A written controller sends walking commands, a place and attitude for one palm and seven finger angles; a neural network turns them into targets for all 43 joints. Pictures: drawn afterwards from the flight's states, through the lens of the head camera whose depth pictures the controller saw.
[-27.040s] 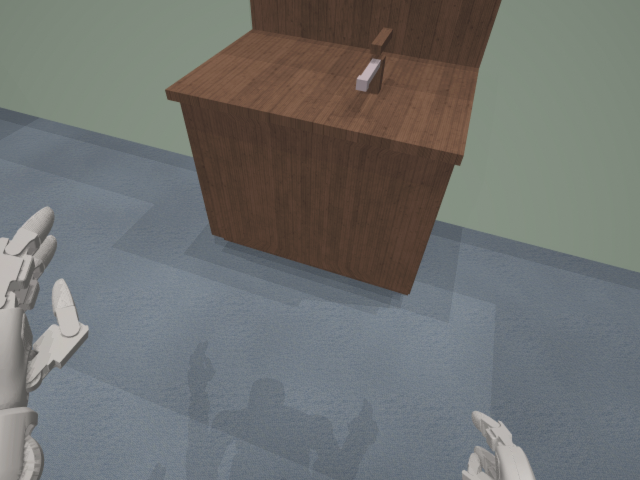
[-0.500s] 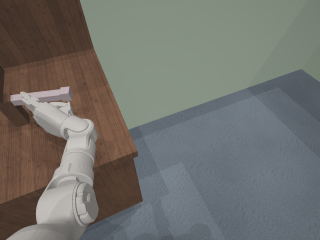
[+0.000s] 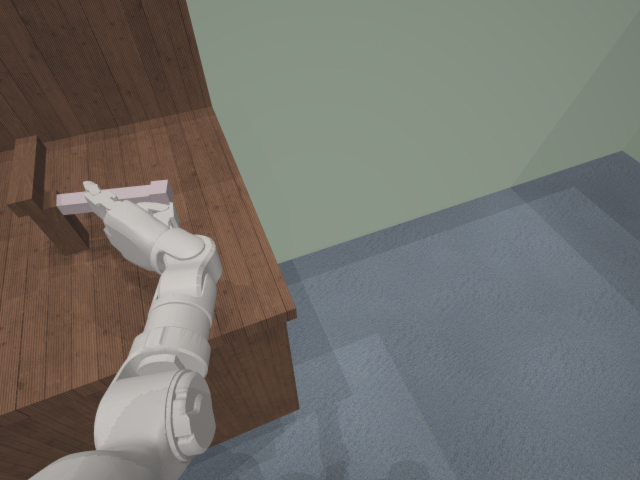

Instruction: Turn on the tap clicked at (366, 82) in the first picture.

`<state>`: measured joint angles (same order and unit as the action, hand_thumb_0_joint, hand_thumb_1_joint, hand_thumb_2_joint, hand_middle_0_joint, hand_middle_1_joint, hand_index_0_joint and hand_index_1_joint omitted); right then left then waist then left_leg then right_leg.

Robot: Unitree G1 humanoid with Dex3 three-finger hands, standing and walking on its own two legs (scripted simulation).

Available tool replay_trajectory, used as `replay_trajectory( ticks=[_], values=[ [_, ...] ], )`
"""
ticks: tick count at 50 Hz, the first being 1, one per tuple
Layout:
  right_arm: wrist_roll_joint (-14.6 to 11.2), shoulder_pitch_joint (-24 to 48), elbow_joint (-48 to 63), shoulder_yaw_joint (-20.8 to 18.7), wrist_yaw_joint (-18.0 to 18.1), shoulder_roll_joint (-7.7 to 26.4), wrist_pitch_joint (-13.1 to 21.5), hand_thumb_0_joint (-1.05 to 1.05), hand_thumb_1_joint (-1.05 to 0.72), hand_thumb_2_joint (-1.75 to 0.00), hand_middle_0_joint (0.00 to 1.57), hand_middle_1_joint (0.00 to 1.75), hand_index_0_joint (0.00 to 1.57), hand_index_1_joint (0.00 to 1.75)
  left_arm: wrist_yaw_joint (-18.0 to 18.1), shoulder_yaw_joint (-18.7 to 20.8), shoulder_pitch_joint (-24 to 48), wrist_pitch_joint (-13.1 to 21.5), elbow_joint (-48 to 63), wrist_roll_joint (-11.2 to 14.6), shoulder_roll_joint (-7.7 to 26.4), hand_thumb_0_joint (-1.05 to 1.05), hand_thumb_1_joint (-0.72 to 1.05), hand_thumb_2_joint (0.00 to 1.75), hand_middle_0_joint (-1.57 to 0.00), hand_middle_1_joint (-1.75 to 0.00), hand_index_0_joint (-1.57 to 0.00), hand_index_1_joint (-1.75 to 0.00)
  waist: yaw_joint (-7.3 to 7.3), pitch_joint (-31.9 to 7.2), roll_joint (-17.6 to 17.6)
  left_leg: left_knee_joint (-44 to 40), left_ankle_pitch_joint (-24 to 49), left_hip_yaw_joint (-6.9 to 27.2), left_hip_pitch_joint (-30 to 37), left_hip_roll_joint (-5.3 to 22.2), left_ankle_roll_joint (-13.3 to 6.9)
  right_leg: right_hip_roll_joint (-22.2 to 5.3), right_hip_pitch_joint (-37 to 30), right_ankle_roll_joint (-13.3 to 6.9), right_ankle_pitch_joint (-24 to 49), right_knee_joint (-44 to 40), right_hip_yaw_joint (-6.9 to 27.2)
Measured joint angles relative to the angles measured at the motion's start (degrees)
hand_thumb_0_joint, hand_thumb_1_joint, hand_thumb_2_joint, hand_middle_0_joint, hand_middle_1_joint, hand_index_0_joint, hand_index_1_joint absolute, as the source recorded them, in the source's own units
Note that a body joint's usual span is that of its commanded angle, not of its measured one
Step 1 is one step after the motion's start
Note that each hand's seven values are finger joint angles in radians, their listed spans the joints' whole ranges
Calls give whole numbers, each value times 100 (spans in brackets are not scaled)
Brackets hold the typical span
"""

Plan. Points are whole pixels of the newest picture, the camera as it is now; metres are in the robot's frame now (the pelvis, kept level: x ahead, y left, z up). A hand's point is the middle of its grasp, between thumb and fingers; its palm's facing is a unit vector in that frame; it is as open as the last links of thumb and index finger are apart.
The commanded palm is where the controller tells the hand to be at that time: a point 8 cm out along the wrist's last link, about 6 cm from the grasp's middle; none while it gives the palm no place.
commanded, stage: lift the hand up off the lever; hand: left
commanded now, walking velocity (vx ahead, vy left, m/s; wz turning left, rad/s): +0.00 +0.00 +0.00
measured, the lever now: (161, 193) +0.50 +0.23 +0.07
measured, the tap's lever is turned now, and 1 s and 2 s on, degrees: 76 76 76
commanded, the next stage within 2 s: draw the hand back beside the body in 1.40 s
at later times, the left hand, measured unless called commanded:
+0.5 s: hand (164, 213) +0.42 +0.19 +0.12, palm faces +0.84 -0.54 -0.11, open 7.8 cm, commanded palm +0.37 +0.21 +0.13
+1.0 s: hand (149, 204) +0.41 +0.20 +0.14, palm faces +0.85 -0.51 -0.09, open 7.8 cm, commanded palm +0.36 +0.21 +0.15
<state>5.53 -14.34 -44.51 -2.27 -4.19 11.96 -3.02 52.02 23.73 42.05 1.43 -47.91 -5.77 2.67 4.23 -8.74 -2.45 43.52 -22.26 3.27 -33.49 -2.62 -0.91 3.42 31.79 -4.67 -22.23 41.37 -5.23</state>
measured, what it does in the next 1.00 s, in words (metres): stands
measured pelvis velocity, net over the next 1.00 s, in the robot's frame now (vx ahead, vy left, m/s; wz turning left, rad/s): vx -0.01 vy -0.02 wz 0.00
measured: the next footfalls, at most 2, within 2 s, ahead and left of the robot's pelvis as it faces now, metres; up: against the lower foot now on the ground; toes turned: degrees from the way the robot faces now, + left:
none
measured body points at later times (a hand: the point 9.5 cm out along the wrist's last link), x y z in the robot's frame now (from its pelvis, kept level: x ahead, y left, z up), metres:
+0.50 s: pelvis -0.02 -0.01 +0.01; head +0.01 -0.03 +0.46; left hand +0.37 +0.21 +0.13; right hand +0.10 -0.26 -0.12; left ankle -0.01 +0.11 -0.71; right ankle -0.02 -0.07 -0.71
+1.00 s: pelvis -0.01 -0.02 +0.01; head +0.01 -0.04 +0.46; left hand +0.37 +0.22 +0.15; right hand +0.09 -0.27 -0.12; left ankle -0.02 +0.11 -0.71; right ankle -0.02 -0.07 -0.71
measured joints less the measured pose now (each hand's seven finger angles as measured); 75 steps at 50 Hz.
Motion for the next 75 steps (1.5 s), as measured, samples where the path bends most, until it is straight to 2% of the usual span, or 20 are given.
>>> replay_trajectory(
  ticks=[4, 9, 17, 24, 32, 44, 49, 53, 62, 68, 75],
  values=[
    [18, -42, 21, -8, -12, -34, 1, 0, -90, -90, 20, 30, 20, 30, 69, 138, -92, -104, 223, -36, -65, 2, 90, 89, -16, -15, -15, -15, -9, -21, 5, -53, 15, -45, 55, 20, 2, 18, -32, -2, 25, -35, 47],
    [13, -111, 4, -43, -27, -40, 9, 0, -90, -90, 20, 30, 20, 30, 65, -12, -322, -214, 641, -127, -50, 2, 90, 89, -16, -15, -15, -15, -58, -24, -8, -86, 21, -44, 172, 38, 21, 36, -150, -18, 37, -74, 49],
    [-95, -11, -73, -1, 67, 28, 54, 0, -90, -90, 20, 30, 20, 30, -18, -258, -428, -516, 791, 91, -100, 2, 90, 89, -15, -15, -15, -15, -143, 78, 11, -301, 167, 29, 463, 24, 45, 23, -454, -48, 148, -275, -16],
    [-83, 278, -73, 17, 142, 55, 169, 0, -90, -90, 20, 30, 19, 30, 96, -233, -201, -542, 641, -4, -132, 2, 90, 89, -15, -15, -15, -15, -139, 125, 37, -312, 258, 61, 388, 36, 85, 30, -374, -93, 220, -265, -56],
    [-96, 381, -46, 57, 241, 25, 189, 0, -90, -90, 20, 30, 19, 30, 104, -78, 202, -600, 326, -66, 129, 2, 90, 89, -15, -15, -15, -15, -96, 132, 45, -338, 316, 65, 273, 53, 128, 43, -233, -136, 255, -240, -64],
    [-191, 23, -62, 24, 264, 86, 95, 0, -90, -90, 20, 30, 20, 30, -79, -33, -308, -809, 871, 146, 56, 2, 90, 89, -16, -15, -15, -15, -137, 98, 5, -643, 352, 19, 647, 74, 145, 66, -562, -147, 276, -478, 4],
    [-199, 79, -74, 6, 301, 87, 139, 1, -90, -90, 20, 30, 20, 30, -96, -5, -489, -859, 1237, 145, 36, 2, 90, 89, -16, -15, -15, -15, -146, 140, 48, -701, 361, 22, 758, 95, 152, 89, -683, -156, 301, -562, 6],
    [-210, 190, -63, -6, 335, 111, 184, 1, -90, -90, 20, 30, 19, 30, -142, -134, -513, -932, 1375, 114, 101, 2, 90, 89, -15, -15, -15, -15, -173, 181, 38, -721, 367, 35, 821, 88, 146, 83, -758, -152, 311, -600, -5],
    [-282, 406, -5, 45, 385, 102, 207, 1, -90, -90, 20, 30, 19, 30, -284, -385, -588, -1147, 1540, 345, -49, 2, 90, 89, -15, -15, -15, -15, -310, 190, 26, -927, 452, 40, 1067, 27, 103, 21, -993, -101, 356, -757, 0],
    [-270, 568, 20, 96, 374, 29, 209, 1, -90, -90, 20, 30, 20, 30, -213, -350, -559, -1266, 1466, 282, -113, 2, 90, 89, -15, -15, -15, -15, -346, 210, 57, -921, 459, 36, 1072, 15, 84, 8, -1006, -82, 369, -765, 2],
    [-225, 613, -33, 99, 364, -18, 245, 0, -90, -90, 20, 30, 20, 30, -153, -404, -318, -1210, 1409, 171, -66, 2, 90, 89, -15, -15, -15, -15, -365, 265, 44, -777, 418, 37, 916, -3, 60, -11, -871, -56, 343, -657, -10]
  ],
)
